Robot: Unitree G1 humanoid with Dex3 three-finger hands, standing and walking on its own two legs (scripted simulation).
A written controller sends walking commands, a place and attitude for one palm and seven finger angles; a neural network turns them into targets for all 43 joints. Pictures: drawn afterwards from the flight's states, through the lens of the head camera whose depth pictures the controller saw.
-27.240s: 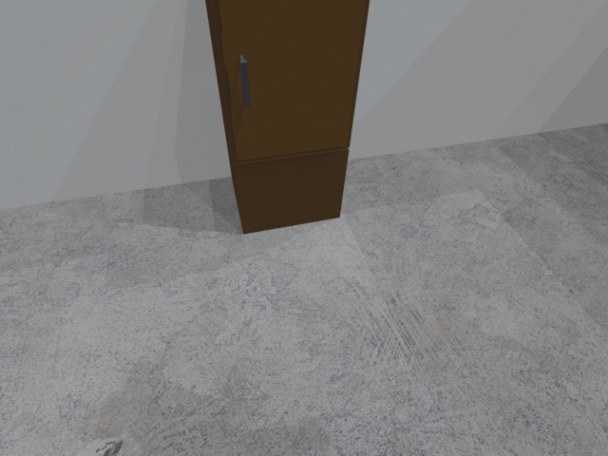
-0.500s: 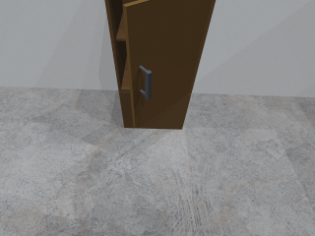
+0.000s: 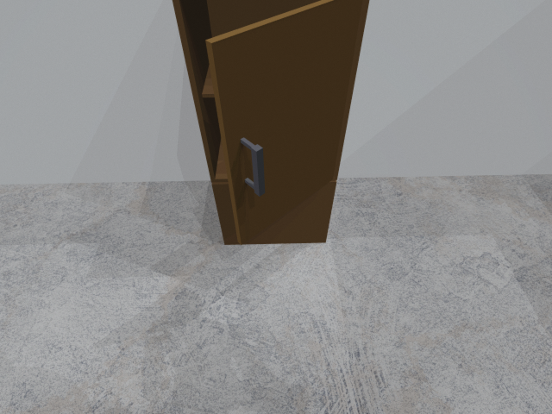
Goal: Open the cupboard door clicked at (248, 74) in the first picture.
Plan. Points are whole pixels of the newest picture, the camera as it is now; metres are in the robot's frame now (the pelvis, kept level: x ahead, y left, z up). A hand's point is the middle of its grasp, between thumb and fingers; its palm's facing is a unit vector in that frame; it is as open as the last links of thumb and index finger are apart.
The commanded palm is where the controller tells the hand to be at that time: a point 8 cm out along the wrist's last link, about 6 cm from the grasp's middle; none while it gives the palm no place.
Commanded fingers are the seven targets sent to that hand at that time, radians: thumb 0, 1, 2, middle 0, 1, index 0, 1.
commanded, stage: let the arm hang, fingers relaxed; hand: left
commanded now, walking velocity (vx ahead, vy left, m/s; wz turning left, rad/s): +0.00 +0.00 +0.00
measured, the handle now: (252, 167) +0.64 +0.10 -0.05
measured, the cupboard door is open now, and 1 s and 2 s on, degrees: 41 41 41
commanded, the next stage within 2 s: look to check the result in 0.14 s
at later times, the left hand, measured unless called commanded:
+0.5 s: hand out of the picture +0.06 +0.21 -0.17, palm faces +0.02 -0.96 -0.28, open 7.4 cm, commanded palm none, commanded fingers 0.00 0.90 0.90 -0.20 -0.30 -0.20 -0.30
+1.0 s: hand out of the picture +0.08 +0.20 -0.17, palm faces -0.02 -0.97 -0.26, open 7.4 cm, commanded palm none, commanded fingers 0.00 0.90 0.90 -0.20 -0.30 -0.20 -0.30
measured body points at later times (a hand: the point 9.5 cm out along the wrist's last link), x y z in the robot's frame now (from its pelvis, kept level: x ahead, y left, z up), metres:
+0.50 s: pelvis +0.02 +0.00 +0.00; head +0.04 -0.01 +0.45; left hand +0.06 +0.26 -0.15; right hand +0.06 -0.26 -0.16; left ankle +0.00 +0.11 -0.75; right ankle +0.02 -0.10 -0.75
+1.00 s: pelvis +0.03 -0.01 +0.00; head +0.05 -0.01 +0.45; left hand +0.08 +0.25 -0.15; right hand +0.07 -0.26 -0.16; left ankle +0.00 +0.11 -0.75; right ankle +0.02 -0.10 -0.75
